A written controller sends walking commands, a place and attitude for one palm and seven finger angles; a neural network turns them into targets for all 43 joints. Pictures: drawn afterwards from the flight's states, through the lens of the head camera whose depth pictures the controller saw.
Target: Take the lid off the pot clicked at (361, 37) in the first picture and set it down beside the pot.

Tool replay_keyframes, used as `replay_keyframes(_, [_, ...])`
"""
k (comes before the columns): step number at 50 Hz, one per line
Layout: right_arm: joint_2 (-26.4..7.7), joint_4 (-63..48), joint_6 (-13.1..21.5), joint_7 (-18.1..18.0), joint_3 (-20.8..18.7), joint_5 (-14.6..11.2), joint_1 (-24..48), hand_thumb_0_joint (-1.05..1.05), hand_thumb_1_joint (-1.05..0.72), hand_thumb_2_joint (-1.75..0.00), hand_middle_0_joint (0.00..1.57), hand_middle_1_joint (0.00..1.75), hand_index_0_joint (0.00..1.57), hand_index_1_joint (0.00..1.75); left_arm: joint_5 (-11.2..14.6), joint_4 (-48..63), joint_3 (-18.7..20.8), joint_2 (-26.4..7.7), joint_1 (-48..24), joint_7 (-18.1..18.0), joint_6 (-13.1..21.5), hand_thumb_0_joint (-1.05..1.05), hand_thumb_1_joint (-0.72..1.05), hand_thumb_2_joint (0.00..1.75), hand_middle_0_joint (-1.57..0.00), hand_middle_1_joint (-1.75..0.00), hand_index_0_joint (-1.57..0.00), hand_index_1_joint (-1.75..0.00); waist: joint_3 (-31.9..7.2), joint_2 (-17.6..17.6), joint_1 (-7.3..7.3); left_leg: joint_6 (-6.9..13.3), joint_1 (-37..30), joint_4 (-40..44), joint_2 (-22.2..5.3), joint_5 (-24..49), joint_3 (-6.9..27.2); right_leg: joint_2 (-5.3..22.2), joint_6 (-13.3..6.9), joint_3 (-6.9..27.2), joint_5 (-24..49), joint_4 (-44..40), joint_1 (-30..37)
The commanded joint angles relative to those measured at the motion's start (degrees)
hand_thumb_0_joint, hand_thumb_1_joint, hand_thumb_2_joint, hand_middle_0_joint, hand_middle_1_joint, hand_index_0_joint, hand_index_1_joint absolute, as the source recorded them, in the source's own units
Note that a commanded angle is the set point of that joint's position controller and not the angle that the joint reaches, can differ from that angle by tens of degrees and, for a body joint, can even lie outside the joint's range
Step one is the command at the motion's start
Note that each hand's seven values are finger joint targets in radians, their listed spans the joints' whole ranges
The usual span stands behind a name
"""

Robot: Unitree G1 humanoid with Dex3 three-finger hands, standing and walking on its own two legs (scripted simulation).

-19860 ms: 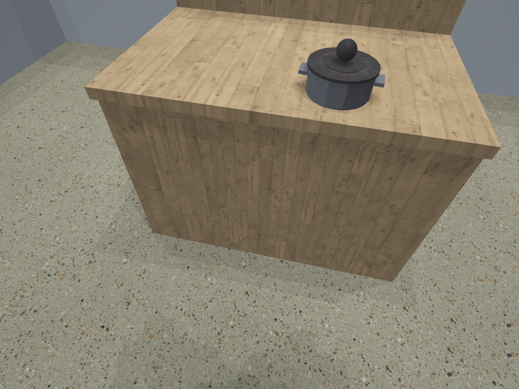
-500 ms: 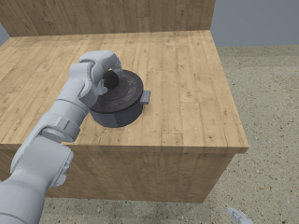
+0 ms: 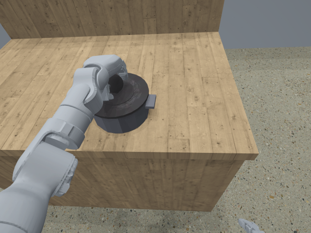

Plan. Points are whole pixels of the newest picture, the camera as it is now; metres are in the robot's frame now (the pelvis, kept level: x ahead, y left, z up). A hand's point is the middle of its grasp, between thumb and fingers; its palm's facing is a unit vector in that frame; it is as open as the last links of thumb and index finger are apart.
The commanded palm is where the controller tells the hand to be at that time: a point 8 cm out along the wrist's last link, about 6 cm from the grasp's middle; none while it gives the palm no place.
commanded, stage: close the fingers and squeeze the knob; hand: left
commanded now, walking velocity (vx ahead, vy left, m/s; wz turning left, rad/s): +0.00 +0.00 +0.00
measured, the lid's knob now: (114, 83) +0.49 +0.12 +0.12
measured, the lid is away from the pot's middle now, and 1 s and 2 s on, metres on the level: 0.00 0.00 0.01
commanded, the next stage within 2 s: lift the lid straight up in 1.30 s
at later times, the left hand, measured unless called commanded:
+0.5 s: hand (109, 84) +0.46 +0.12 +0.15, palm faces -0.32 -0.02 -0.95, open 8.4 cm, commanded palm +0.45 +0.12 +0.21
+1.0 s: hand (109, 84) +0.46 +0.12 +0.15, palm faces -0.32 -0.02 -0.95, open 8.3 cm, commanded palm +0.45 +0.12 +0.21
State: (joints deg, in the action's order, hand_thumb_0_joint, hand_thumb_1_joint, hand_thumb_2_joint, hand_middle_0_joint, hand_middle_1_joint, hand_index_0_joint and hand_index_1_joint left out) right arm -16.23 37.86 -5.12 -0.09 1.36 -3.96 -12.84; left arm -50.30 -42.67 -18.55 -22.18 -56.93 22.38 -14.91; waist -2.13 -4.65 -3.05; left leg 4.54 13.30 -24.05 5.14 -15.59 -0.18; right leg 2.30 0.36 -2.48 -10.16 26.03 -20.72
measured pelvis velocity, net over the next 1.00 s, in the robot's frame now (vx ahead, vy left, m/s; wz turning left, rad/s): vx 0.00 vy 0.00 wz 0.00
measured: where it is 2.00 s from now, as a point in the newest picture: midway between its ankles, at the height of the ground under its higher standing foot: outside the picture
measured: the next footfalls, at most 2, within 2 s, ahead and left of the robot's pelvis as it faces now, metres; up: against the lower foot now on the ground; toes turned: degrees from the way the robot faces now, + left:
none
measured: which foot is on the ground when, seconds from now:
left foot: down 0.00-1.00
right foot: down 0.00-1.00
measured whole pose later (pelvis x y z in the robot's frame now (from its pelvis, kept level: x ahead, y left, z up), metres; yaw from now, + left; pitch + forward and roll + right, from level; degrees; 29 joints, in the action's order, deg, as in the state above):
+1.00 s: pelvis +0.00 +0.00 +0.00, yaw +0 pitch +6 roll +0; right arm -15.8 37.9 -5.0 -0.5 1.5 -3.8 -12.8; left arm -50.9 -45.1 -18.6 -22.0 -58.8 22.3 -14.4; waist -2.2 -4.5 -3.2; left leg 4.5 13.7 -23.8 5.0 -15.6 -0.3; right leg 2.2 0.4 -2.3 -10.1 25.7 -21.2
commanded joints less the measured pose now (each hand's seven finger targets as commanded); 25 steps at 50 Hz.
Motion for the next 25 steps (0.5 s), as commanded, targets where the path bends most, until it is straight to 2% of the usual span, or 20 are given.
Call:
replay_keyframes(1, [-6.0,-7.2,2.1,-0.6,-1.8,0.1,2.3,0.00,-0.90,-0.90,0.20,0.30,0.20,0.30,-1.2,8.5,4.9,-11.6,-32.5,-2.1,0.2,0.00,-0.09,1.14,-0.61,-0.66,-0.61,-0.66,-20.5,7.3,-0.82,-1.2,-2.6,2.2,-2.2,17.6,3.1,-1.5,-3.0,0.4,14.8,0.2,13.6])
replay_keyframes(2, [-6.4,-7.3,2.0,-0.7,-2.1,0.3,2.4,0.00,-0.90,-0.90,0.20,0.30,0.20,0.30,-0.7,9.8,6.1,-12.8,-32.6,-2.2,0.5,0.00,-0.07,1.14,-0.61,-0.68,-0.61,-0.68,-21.8,6.3,-0.82,-1.2,-3.2,1.9,-2.3,18.3,3.2,-1.4,-3.1,0.5,15.3,0.2,14.1])
replay_keyframes(3, [-6.0,-7.1,2.1,-0.8,-1.8,0.4,2.0,0.00,-0.90,-0.90,0.20,0.30,0.20,0.30,-1.7,9.3,6.7,-14.1,-33.9,-2.3,0.7,0.00,-0.06,1.13,-0.61,-0.70,-0.61,-0.70,-22.6,6.3,-0.74,-1.3,-3.2,2.0,-2.3,18.4,3.3,-1.4,-3.0,0.6,15.4,0.5,14.6])
replay_keyframes(6, [-5.9,-6.8,2.1,-0.9,-1.7,0.2,1.6,0.00,-0.90,-0.90,0.20,0.30,0.20,0.30,-1.4,5.2,4.5,-10.8,-31.9,-2.0,0.5,0.00,-0.03,1.12,-0.61,-0.75,-0.61,-0.75,-20.7,7.0,-1.12,-1.4,-2.7,2.0,-2.3,18.3,2.9,-1.5,-2.9,0.3,15.2,0.3,13.0])
replay_keyframes(7, [-6.5,-6.8,1.9,-0.9,-2.0,0.3,1.4,0.00,-0.90,-0.90,0.20,0.30,0.20,0.30,-0.8,6.0,6.5,-12.8,-31.8,-2.2,0.8,0.00,-0.02,1.12,-0.61,-0.76,-0.61,-0.76,-21.7,7.0,-1.02,-1.4,-2.9,1.8,-2.4,19.3,3.1,-1.4,-3.0,0.3,15.8,0.4,13.8])
replay_keyframes(8, [-6.0,-7.4,2.2,-0.9,-1.8,0.6,1.7,0.00,-0.90,-0.90,0.20,0.30,0.20,0.30,-1.4,7.4,6.4,-13.1,-32.5,-2.0,1.0,0.00,0.00,1.11,-0.62,-0.78,-0.62,-0.78,-23.3,7.2,-0.61,-1.3,-2.9,1.9,-2.2,18.8,3.1,-1.3,-2.9,0.7,16.1,0.6,15.1])
replay_keyframes(10, [-6.0,-7.3,2.1,-1.0,-1.7,0.3,1.9,0.00,-0.90,-0.90,0.20,0.30,0.20,0.30,-1.4,7.3,5.7,-12.5,-32.9,-1.8,1.3,0.00,0.02,1.10,-0.62,-0.81,-0.62,-0.81,-22.2,7.4,-0.90,-1.2,-2.8,1.9,-2.3,20.2,3.0,-1.3,-2.9,0.6,17.2,0.5,14.8])
replay_keyframes(12, [-6.2,-7.5,2.1,-0.8,-2.1,0.5,1.8,0.00,-0.90,-0.90,0.20,0.30,0.20,0.30,-0.8,10.0,5.5,-12.1,-33.3,-1.9,1.5,0.00,0.04,1.09,-0.63,-0.83,-0.63,-0.83,-23.6,4.9,-0.93,-1.4,-4.7,1.5,-2.5,22.8,3.5,-1.3,-3.0,0.5,17.5,0.4,14.1])
replay_keyframes(13, [-5.8,-7.4,2.3,-0.7,-2.0,0.5,1.6,0.00,-0.90,-0.90,0.20,0.30,0.20,0.30,-1.4,9.4,5.3,-11.6,-32.6,-1.9,1.4,0.00,0.06,1.08,-0.63,-0.84,-0.63,-0.84,-23.9,5.4,-0.84,-1.4,-5.4,1.2,-2.5,23.8,3.5,-1.5,-2.9,0.6,17.8,0.6,14.0])
replay_keyframes(15, [-6.1,-6.9,2.1,-0.7,-1.9,0.4,1.3,0.00,-0.90,-0.90,0.20,0.30,0.20,0.30,-1.4,6.6,6.2,-12.4,-31.0,-2.0,1.1,0.00,0.08,1.06,-0.64,-0.87,-0.64,-0.87,-22.1,8.1,-0.78,-1.3,-3.3,1.7,-2.5,21.5,3.1,-1.6,-2.8,0.4,17.6,0.3,14.5])
replay_keyframes(17, [-6.6,-7.3,1.9,-0.7,-2.0,0.4,1.8,0.00,-0.90,-0.90,0.20,0.30,0.20,0.30,-0.6,6.6,7.8,-13.9,-29.2,-2.2,1.2,0.00,0.11,1.05,-0.65,-0.89,-0.65,-0.89,-22.0,7.6,-0.34,-1.1,-2.3,1.8,-2.4,20.6,3.0,-1.4,-2.9,0.5,17.5,0.2,15.5])
replay_keyframes(18, [-6.1,-7.2,2.0,-0.7,-1.9,0.4,1.7,0.00,-0.90,-0.90,0.20,0.30,0.20,0.30,-1.3,7.8,6.8,-13.3,-31.1,-2.1,1.3,0.00,0.12,1.04,-0.65,-0.90,-0.65,-0.90,-22.5,8.2,-0.48,-1.2,-2.3,2.1,-2.3,19.6,2.9,-1.4,-2.8,0.6,17.4,0.3,16.0])
replay_keyframes(20, [-6.1,-7.3,2.1,-0.7,-1.8,0.3,1.9,0.00,-0.90,-0.90,0.20,0.30,0.20,0.30,-1.4,7.2,6.6,-13.3,-30.0,-2.1,1.2,0.00,0.15,1.02,-0.66,-0.91,-0.66,-0.91,-21.9,7.5,-0.39,-1.0,-2.2,1.9,-2.3,20.6,2.8,-1.4,-2.9,0.7,18.2,0.3,15.9])
replay_keyframes(22, [-6.5,-7.4,1.8,-0.6,-2.1,0.3,2.1,0.00,-0.90,-0.90,0.20,0.30,0.20,0.30,-1.0,9.8,6.1,-12.8,-31.5,-2.1,1.2,0.00,0.17,1.00,-0.67,-0.93,-0.67,-0.93,-23.0,6.0,-0.69,-1.2,-3.6,1.8,-2.5,22.3,3.2,-1.3,-2.9,0.5,18.3,0.2,15.2])
replay_keyframes(23, [-6.1,-7.2,2.0,-0.6,-2.0,0.3,1.8,0.00,-0.90,-0.90,0.20,0.30,0.20,0.30,-1.8,9.1,6.0,-13.0,-31.8,-2.2,1.0,0.00,0.19,0.99,-0.68,-0.94,-0.68,-0.94,-23.4,6.1,-0.68,-1.2,-4.2,1.6,-2.6,22.7,3.3,-1.5,-2.9,0.6,17.8,0.4,14.7])
replay_keyframes(24, [-6.1,-6.8,1.9,-0.7,-1.9,0.1,1.8,0.00,-0.90,-0.90,0.20,0.30,0.20,0.30,-1.9,6.5,5.7,-12.4,-31.2,-2.2,0.6,0.00,0.20,0.98,-0.68,-0.94,-0.68,-0.94,-21.7,6.8,-0.93,-1.3,-3.4,1.8,-2.6,20.6,2.9,-1.7,-2.8,0.5,16.6,0.2,13.8])
replay_keyframes(25, [-6.1,-6.6,1.8,-0.7,-1.9,0.1,1.6,0.00,-0.90,-0.90,0.20,0.30,0.20,0.30,-1.7,6.8,4.2,-10.9,-32.9,-2.1,0.5,0.00,0.22,0.97,-0.69,-0.95,-0.69,-0.95,-20.7,5.8,-1.23,-1.5,-3.3,2.1,-2.5,19.9,3.2,-1.6,-2.9,0.2,15.8,0.2,12.6])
